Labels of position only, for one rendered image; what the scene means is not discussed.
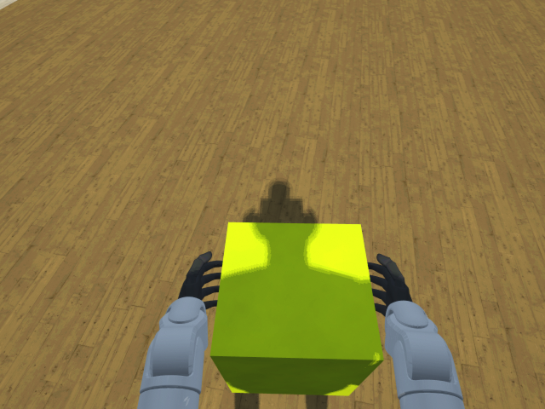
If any right robot forearm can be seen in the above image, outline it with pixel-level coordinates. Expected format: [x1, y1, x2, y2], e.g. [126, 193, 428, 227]
[385, 301, 465, 409]

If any robot left hand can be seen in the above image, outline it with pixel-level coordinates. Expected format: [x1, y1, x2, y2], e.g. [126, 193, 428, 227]
[178, 251, 223, 309]

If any robot right hand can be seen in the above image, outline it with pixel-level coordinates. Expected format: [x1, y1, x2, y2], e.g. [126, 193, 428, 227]
[367, 254, 412, 317]

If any left robot forearm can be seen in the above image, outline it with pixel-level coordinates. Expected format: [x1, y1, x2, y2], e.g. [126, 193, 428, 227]
[137, 297, 208, 409]

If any carton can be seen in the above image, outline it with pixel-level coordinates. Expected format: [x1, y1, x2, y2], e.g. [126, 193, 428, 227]
[210, 222, 384, 396]

